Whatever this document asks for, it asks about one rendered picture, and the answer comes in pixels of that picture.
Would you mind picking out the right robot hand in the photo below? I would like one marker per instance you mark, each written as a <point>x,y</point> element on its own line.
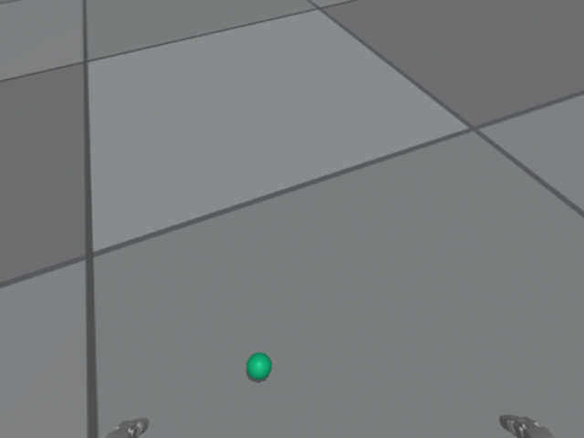
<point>524,427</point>

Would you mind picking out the ball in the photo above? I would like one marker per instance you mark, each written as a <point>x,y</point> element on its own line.
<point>259,366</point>

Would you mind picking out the left robot hand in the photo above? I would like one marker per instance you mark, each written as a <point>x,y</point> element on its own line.
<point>130,429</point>

